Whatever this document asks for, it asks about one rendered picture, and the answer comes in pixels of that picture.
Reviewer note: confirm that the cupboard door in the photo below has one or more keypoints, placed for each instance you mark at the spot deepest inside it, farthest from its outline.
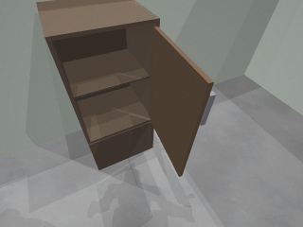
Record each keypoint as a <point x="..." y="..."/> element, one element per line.
<point x="180" y="90"/>

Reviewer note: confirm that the handle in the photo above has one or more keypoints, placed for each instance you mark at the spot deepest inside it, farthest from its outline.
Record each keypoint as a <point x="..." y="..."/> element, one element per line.
<point x="208" y="108"/>

